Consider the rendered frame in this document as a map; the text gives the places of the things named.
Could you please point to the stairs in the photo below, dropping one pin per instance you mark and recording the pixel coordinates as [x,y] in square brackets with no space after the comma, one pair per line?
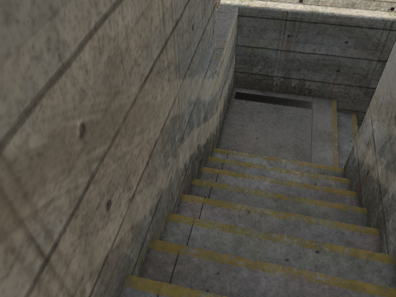
[347,129]
[259,226]

